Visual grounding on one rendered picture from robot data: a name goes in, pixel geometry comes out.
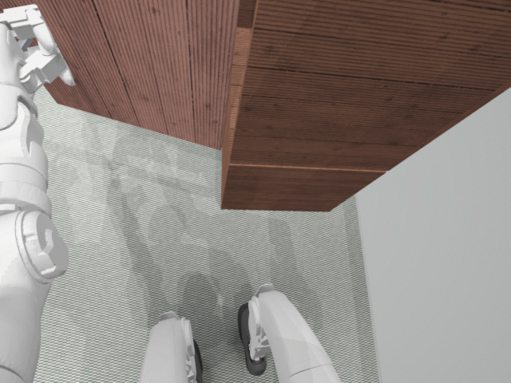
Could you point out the left robot hand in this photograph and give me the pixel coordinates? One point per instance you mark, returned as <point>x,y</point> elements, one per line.
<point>42,63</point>

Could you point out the handle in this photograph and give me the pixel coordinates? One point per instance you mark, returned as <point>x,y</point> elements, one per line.
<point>24,44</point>

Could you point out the robot left forearm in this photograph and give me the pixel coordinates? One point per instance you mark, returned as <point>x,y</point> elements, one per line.
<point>23,162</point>

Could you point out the left robot upper arm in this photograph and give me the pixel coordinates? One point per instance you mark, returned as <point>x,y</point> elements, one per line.
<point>32,255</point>

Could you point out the left robot thigh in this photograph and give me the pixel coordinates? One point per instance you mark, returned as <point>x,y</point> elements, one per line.
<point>170,345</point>

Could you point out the robot right foot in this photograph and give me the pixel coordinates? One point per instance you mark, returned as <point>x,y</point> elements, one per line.
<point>258,366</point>

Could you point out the cupboard door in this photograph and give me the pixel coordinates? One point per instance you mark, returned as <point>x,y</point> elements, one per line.
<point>162,65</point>

